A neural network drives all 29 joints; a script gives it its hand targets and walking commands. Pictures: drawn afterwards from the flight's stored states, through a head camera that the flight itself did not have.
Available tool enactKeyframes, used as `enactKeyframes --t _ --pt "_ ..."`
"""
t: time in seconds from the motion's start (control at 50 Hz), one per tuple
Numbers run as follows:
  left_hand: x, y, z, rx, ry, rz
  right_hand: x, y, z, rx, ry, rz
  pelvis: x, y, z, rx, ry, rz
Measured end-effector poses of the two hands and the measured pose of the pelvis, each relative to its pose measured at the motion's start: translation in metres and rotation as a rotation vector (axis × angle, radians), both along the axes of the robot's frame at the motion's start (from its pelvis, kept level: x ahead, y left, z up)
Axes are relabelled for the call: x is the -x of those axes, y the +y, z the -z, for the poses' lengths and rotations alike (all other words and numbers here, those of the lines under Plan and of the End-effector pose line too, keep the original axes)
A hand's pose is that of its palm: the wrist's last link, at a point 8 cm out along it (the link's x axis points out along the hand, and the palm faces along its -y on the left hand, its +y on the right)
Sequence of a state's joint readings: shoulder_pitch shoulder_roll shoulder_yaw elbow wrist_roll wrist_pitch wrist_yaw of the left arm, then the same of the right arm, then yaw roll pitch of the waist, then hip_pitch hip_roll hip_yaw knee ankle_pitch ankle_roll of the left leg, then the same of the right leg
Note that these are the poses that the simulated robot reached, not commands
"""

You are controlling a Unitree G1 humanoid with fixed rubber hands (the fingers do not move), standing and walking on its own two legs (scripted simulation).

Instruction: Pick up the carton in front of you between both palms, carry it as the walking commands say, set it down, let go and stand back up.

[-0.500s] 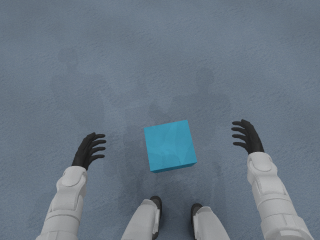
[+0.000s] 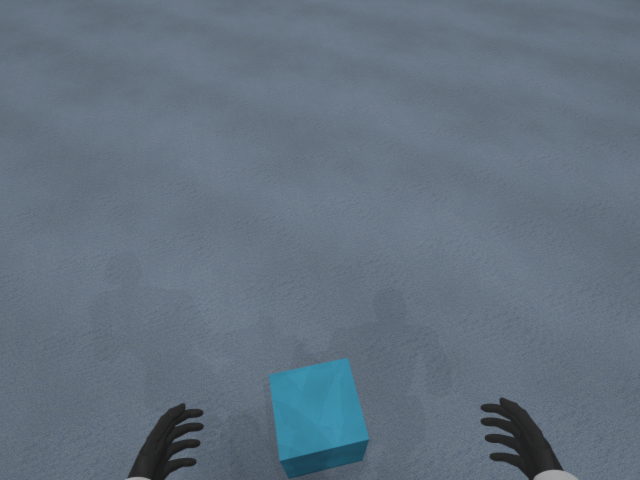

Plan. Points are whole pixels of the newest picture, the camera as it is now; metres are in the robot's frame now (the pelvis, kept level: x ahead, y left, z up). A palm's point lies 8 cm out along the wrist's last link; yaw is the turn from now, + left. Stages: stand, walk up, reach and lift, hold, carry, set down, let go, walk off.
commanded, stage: let go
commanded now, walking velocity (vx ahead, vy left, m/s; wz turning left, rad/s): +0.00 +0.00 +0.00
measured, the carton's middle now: (317, 419) +0.37 +0.05 -0.65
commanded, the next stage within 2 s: stand in 0.38 s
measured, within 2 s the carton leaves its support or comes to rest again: neither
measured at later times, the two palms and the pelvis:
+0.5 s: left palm out of the picture +0.15 +0.27 -0.08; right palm out of the picture +0.14 -0.25 -0.08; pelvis -0.01 +0.01 -0.01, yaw +0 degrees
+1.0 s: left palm out of the picture +0.13 +0.31 -0.10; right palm out of the picture +0.12 -0.27 -0.09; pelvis +0.01 +0.03 +0.00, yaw -1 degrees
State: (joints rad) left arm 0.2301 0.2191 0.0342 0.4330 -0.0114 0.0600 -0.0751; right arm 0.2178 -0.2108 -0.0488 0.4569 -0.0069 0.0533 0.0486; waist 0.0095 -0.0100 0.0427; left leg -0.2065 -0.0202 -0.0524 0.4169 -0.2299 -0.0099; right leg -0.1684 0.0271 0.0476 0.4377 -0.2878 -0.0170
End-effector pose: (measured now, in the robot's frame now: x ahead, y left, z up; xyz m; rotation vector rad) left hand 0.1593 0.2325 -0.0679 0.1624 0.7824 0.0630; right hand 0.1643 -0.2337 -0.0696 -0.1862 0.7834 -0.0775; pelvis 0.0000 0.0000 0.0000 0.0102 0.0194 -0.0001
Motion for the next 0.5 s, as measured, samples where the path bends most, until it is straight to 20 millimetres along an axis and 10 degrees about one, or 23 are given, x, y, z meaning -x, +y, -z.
enactKeyframes --t 0.22,0.5 --pt "0.000 -0.004 -0.001 -0.018 0.017 0.018 0.014 -0.002 -0.004 -0.011 0.010 0.009 0.006 -0.002 0.002 0.004 -0.103 0.007" --pt "0.008 0.042 0.009 -0.134 0.021 -0.036 0.027 -0.012 0.009 0.131 0.068 0.020 0.007 0.012 0.007 0.012 -0.053 0.002"
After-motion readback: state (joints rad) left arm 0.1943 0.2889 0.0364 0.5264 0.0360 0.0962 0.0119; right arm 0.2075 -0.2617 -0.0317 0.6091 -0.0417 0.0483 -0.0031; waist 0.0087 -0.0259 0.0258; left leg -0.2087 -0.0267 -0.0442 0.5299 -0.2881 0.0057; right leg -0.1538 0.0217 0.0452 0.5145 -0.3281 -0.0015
